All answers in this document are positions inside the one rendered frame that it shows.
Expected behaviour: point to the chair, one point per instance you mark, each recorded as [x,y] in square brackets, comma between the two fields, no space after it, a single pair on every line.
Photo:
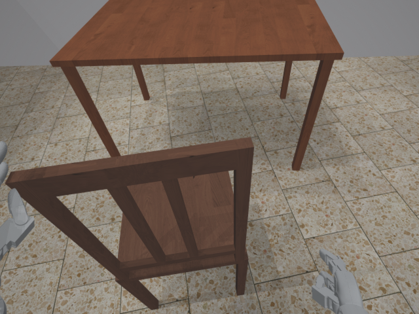
[179,212]

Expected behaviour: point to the robot right hand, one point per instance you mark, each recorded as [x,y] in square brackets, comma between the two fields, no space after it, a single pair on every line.
[341,289]

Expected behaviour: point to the table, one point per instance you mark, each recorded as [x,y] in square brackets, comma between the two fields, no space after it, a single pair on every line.
[152,32]

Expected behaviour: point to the robot left hand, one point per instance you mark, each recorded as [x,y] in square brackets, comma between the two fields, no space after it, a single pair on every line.
[15,229]

